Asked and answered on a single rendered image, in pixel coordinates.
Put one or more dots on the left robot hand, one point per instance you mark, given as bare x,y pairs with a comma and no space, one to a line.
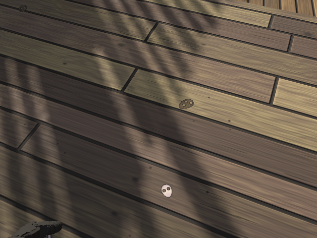
36,229

